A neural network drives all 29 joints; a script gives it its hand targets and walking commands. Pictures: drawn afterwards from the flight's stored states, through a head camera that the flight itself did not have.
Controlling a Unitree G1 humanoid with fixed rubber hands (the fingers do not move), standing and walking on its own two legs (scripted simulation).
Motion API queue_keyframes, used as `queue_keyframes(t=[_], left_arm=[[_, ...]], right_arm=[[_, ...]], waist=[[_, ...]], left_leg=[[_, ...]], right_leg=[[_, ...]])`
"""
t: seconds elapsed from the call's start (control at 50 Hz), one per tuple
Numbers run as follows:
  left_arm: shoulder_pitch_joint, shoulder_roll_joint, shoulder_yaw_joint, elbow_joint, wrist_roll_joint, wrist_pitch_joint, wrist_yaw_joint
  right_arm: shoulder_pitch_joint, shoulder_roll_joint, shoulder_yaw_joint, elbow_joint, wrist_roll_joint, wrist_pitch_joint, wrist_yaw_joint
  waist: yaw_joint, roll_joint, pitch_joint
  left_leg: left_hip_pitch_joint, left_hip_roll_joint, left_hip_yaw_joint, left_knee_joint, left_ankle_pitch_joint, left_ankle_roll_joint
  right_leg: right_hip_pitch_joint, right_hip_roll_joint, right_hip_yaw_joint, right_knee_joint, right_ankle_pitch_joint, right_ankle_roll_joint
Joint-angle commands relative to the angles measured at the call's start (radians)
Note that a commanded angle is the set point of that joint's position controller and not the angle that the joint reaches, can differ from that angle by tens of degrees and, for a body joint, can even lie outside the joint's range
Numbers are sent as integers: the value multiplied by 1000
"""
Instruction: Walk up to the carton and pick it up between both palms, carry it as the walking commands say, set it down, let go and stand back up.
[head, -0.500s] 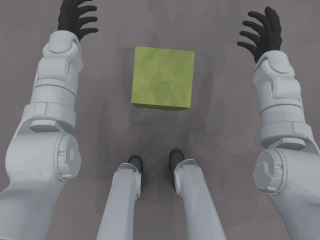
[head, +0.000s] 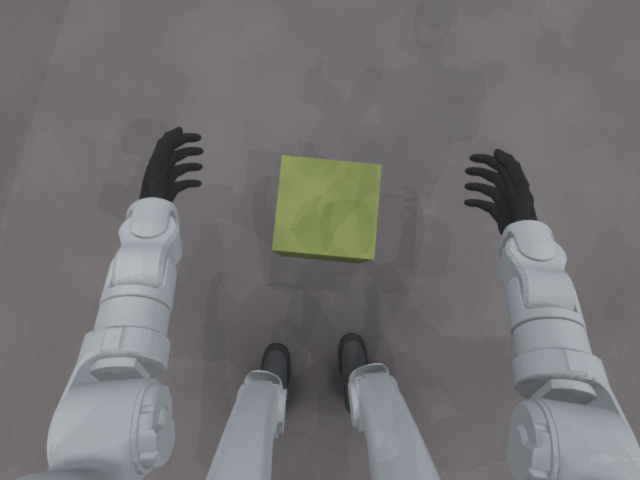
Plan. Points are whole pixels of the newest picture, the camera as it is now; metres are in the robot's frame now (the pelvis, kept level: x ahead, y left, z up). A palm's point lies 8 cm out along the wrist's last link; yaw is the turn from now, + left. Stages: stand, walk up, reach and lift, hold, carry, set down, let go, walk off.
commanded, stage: let go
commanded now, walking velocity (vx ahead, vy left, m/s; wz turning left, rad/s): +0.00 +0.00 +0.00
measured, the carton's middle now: (325, 216) +0.48 -0.03 -0.58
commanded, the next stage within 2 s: stand in 1.08 s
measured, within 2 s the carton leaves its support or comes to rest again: neither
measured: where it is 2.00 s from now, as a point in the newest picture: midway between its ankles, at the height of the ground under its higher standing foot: (314, 393)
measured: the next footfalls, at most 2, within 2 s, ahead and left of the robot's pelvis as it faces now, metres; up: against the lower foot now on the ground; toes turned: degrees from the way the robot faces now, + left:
none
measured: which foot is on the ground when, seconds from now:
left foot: down 0.00-1.00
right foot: down 0.00-1.00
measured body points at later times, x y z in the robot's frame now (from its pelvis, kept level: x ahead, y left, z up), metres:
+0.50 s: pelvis +0.05 +0.01 +0.07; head +0.14 +0.01 +0.51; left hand +0.28 +0.23 -0.02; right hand +0.24 -0.23 -0.02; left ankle +0.03 +0.11 -0.67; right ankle +0.04 -0.10 -0.67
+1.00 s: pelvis +0.05 +0.01 +0.07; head +0.06 +0.01 +0.52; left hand +0.23 +0.24 +0.00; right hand +0.22 -0.22 +0.00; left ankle +0.03 +0.11 -0.67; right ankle +0.04 -0.10 -0.67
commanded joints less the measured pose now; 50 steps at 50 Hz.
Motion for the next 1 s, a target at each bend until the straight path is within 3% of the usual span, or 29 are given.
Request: queue_keyframes(t=[0.0, 0.18, 0.28, 0.5, 0.62, 0.74, 0.88, 0.98], left_arm=[[-15, 86, -33, -182, -27, -32, 1], [361, 55, -62, -124, -38, -101, -32], [524, 65, -88, -140, -58, -138, -51], [867, 77, -162, -259, -108, -151, -74], [959, 80, -189, -317, -120, -113, -89], [954, 89, -194, -345, -123, -58, -99], [980, 92, -195, -336, -108, -25, -100], [975, 108, -198, -326, -119, -43, -84]], right_arm=[[6, -126, 24, -174, 39, -30, 17], [384, -70, 98, -116, 70, -96, 29], [564, -62, 133, -167, 73, -128, 15], [871, -84, 197, -295, 87, -130, 8], [927, -94, 209, -321, 81, -91, 23], [903, -102, 201, -325, 60, -32, 26], [912, -99, 203, -322, 57, 5, 20], [915, -107, 215, -350, 50, 48, -2]], waist=[[-25, -22, -1050], [10, 3, -603], [10, -7, -441], [33, 5, -181], [42, 34, -44], [32, 18, 59], [28, 3, 66], [47, 8, 31]], left_leg=[[425, -11, 28, -55, 470, -30], [557, 14, 21, -214, 245, -23], [705, 31, 11, -289, 167, -16], [996, 43, 1, -430, 275, -5], [1060, 55, -1, -478, 248, -17], [1067, 62, 4, -494, 165, -21], [1097, 54, 5, -480, 238, -12], [1110, 56, 15, -447, 292, -2]], right_leg=[[918, -23, 27, 16, 742, 31], [911, -33, 38, -165, 431, 34], [977, -38, 30, -251, 312, 37], [1156, -19, -5, -395, 301, 31], [1203, -17, -18, -439, 213, 17], [1226, -16, -23, -439, 147, 14], [1243, -14, -19, -426, 177, 23], [1240, -6, -6, -398, 190, 32]])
